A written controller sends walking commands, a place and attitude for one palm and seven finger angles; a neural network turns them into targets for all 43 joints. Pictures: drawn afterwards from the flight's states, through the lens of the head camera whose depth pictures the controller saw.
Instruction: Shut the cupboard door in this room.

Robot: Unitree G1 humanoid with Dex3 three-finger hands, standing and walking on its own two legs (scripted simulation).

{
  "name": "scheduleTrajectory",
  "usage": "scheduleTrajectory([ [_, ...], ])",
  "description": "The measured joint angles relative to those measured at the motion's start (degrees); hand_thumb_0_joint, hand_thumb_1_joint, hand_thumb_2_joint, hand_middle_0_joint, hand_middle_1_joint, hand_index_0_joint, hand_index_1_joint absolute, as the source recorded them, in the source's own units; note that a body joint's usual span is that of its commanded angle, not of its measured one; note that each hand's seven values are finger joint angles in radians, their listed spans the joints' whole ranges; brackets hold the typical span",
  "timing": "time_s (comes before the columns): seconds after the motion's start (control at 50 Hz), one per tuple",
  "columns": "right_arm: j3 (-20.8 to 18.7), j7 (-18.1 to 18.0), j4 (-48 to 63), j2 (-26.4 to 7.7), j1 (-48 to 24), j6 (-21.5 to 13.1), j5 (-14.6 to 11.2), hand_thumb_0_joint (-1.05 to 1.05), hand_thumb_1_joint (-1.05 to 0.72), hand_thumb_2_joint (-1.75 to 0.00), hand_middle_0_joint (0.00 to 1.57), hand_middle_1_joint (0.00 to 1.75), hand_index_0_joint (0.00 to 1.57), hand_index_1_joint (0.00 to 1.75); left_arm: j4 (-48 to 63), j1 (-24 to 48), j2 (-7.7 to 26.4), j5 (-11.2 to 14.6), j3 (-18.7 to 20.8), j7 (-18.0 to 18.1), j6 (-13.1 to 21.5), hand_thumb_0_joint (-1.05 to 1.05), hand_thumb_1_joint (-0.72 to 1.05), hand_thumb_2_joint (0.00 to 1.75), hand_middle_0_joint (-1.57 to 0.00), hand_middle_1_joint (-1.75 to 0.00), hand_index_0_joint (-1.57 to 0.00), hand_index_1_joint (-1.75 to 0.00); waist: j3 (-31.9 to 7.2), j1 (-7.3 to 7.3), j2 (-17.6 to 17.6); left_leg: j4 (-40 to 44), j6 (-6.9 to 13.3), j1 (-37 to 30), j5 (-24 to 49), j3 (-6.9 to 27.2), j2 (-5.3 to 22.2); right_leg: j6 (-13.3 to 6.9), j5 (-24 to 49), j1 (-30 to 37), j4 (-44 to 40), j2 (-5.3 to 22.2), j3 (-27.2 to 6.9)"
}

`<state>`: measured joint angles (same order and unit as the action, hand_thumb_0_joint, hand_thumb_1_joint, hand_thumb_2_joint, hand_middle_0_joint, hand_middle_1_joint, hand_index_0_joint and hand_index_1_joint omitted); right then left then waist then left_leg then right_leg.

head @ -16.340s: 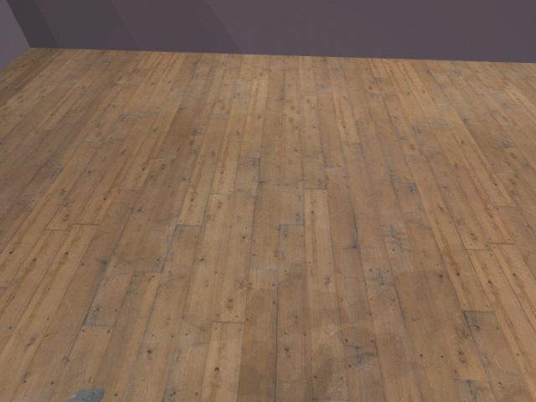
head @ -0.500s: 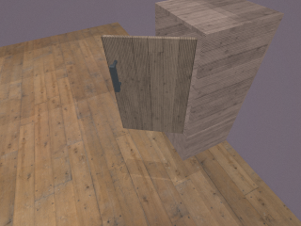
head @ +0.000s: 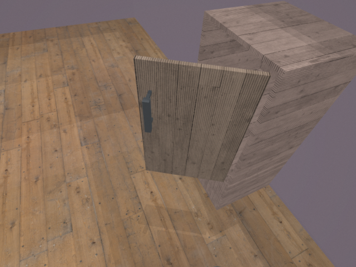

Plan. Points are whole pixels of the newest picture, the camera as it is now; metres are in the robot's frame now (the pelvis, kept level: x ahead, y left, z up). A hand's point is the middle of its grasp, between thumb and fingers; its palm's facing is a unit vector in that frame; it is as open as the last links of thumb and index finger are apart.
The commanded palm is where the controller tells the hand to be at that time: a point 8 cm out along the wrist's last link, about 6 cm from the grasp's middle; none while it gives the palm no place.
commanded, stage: take the last steps up to it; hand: left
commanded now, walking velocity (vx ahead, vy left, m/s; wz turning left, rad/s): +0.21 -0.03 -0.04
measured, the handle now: (148, 111) +0.57 +0.14 -0.02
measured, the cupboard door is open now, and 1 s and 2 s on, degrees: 56 56 56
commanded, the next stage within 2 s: come to a stop and stand still in 0.16 s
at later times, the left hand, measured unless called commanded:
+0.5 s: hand (128, 239) +0.22 +0.15 -0.17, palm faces +0.04 -0.97 -0.24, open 7.2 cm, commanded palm none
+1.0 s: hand out of the picture +0.11 +0.23 -0.18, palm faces +0.05 -0.98 -0.18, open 7.4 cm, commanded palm none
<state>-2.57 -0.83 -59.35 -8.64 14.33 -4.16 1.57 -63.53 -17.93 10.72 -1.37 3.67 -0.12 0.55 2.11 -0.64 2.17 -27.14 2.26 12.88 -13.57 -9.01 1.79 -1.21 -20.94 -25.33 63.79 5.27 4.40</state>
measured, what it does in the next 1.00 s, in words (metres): walks ahead: right foot, then left foot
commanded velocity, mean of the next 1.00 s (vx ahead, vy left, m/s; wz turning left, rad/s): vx -0.03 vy -0.04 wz -0.01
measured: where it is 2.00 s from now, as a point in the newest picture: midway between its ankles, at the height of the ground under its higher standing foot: outside the picture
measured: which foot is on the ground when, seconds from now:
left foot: down 0.00-0.30, up 0.32-0.68, down 0.70-1.00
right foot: up 0.00-0.28, down 0.30-0.70, up 0.72-1.00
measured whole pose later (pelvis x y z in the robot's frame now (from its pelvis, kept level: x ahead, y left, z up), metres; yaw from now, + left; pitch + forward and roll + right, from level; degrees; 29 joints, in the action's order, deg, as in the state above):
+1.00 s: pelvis +0.11 +0.03 +0.01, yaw -1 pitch +0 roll -2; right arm -1.2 -3.0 -59.1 -7.7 12.6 -0.6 1.4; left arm -62.2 -15.7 13.7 -1.0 4.4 1.0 -4.1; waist 2.3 -0.8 3.3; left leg -21.7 2.6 11.1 -10.9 -3.3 1.4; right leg 3.4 -22.0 -21.8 59.0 0.2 -2.7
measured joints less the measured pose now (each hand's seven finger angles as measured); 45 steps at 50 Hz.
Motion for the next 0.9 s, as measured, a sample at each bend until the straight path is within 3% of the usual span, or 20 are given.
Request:
scheduleTrajectory([
  [0.14,0.9,0.1,-3.3,1.5,4.8,0.5,-0.2,0.00,-0.92,-0.90,0.20,0.30,0.20,0.30,4.9,6.8,0.6,0.2,0.2,0.1,-0.1,0.01,0.91,0.90,-0.20,-0.29,-0.19,-0.30,-0.4,0.54,-0.2,8.0,-0.2,-7.7,0.2,-0.9,-2.0,1.4,6.5,-5.1,-11.3,0.9,-0.3],
  [0.28,0.7,0.3,-5.5,2.2,7.3,1.7,0.1,0.00,-0.91,-0.90,0.20,0.30,0.20,0.30,6.6,9.9,-0.8,0.2,-0.6,0.0,0.6,0.01,0.91,0.90,-0.20,-0.29,-0.19,-0.30,1.0,2.42,-2.3,2.1,-2.9,-10.4,-7.5,-1.0,-0.1,0.4,9.8,2.5,-29.4,-0.6,1.3],
  [0.3,0.8,0.4,-5.8,2.4,7.7,1.8,0.0,0.00,-0.91,-0.90,0.20,0.30,0.20,0.30,6.6,9.9,-0.9,0.1,-0.8,0.1,1.4,0.01,0.91,0.90,-0.20,-0.29,-0.19,-0.30,1.0,2.40,-2.3,-1.8,-3.1,-9.3,-9.7,-0.8,0.4,-0.2,13.2,4.0,-31.1,-0.8,1.3],
  [0.34,0.8,0.2,-6.3,1.6,6.5,2.7,-0.6,0.00,-0.91,-0.90,0.20,0.30,0.20,0.30,5.9,10.3,-2.1,0.4,-1.3,0.5,2.6,0.00,0.91,0.90,-0.20,-0.29,-0.19,-0.30,2.1,2.50,-4.3,-13.2,-3.0,-5.0,-14.6,2.6,1.5,-1.1,10.1,4.3,-28.6,-2.2,2.4],
  [0.4,0.5,-0.5,-5.8,0.7,3.9,4.2,-1.3,0.00,-0.91,-0.90,0.20,0.30,0.20,0.30,4.9,10.1,-3.6,0.6,-2.1,1.3,2.2,0.00,0.91,0.90,-0.20,-0.29,-0.20,-0.30,3.0,2.33,-4.9,-24.3,-3.6,1.4,-18.2,6.1,0.3,-1.5,7.6,6.3,-30.1,-2.8,3.0],
  [0.54,-0.7,-0.5,-1.6,-1.6,-3.3,6.8,-1.1,0.00,-0.91,-0.90,0.20,0.30,0.20,0.30,5.6,10.7,-2.2,0.1,-1.1,2.6,-0.9,-0.01,0.93,0.90,-0.21,-0.30,-0.20,-0.30,4.3,0.24,-3.5,-27.9,-4.8,10.1,-15.1,7.8,-1.0,-0.7,9.7,7.5,-33.8,-1.7,2.8],
  [0.62,-1.0,-0.2,1.0,-2.8,-6.6,6.8,-1.0,0.00,-0.91,-0.90,0.20,0.30,0.20,0.30,6.0,9.8,-0.7,-0.3,-0.6,2.4,-2.0,0.00,0.92,0.90,-0.21,-0.30,-0.20,-0.30,4.5,-0.54,-2.5,-24.6,-4.9,10.0,-13.2,7.8,-0.9,0.3,10.4,7.0,-33.9,-1.1,2.4],
  [0.68,-0.8,0.0,2.3,-2.9,-7.4,5.9,-1.0,0.00,-0.91,-0.90,0.20,0.30,0.20,0.30,5.9,8.7,0.7,-0.3,-0.2,2.3,-2.5,0.00,0.91,0.90,-0.21,-0.30,-0.20,-0.30,3.9,-0.77,-1.3,-14.2,-4.6,5.5,-7.9,7.1,-0.7,1.5,10.3,6.0,-32.5,-0.7,2.0],
  [0.72,-0.5,0.0,2.6,-2.5,-7.0,4.8,-0.8,0.00,-0.91,-0.90,0.20,0.30,0.20,0.30,5.5,7.9,1.6,0.2,-0.2,2.2,-3.1,0.00,0.91,0.90,-0.21,-0.30,-0.20,-0.30,3.0,-0.66,-0.6,-7.9,-2.8,2.6,-5.7,6.8,-0.8,2.3,7.8,4.7,-29.5,-0.6,1.5],
  [0.78,0.7,-0.3,2.2,-0.8,-5.6,4.6,-0.1,0.00,-0.91,-0.90,0.20,0.30,0.20,0.30,4.5,7.0,2.5,0.4,0.0,2.2,-4.2,0.01,0.91,0.90,-0.20,-0.30,-0.20,-0.30,2.1,-0.79,0.8,-6.2,-0.3,1.7,-4.3,6.7,-1.5,2.3,-2.6,3.4,-22.3,-2.8,-3.0],
  [0.84,1.4,-1.0,1.2,0.5,-4.1,4.6,0.0,0.00,-0.91,-0.90,0.20,0.30,0.20,0.30,3.6,5.5,2.7,0.4,0.3,1.5,-4.0,0.01,0.91,0.90,-0.20,-0.29,-0.19,-0.30,0.9,-1.06,0.7,-1.0,0.2,-0.3,-1.2,7.0,-1.3,2.8,-2.0,2.3,-13.4,-5.0,-5.6],
  [0.9,1.4,-1.6,0.7,0.7,-3.3,4.3,-0.2,0.00,-0.93,-0.90,0.21,0.30,0.20,0.30,2.7,3.6,2.8,0.3,0.6,1.0,-3.8,0.01,0.91,0.90,-0.20,-0.29,-0.19,-0.30,0.1,-1.03,1.0,3.2,0.4,-1.6,1.0,6.4,-1.1,3.7,0.0,2.1,-7.6,-5.5,-6.6],
])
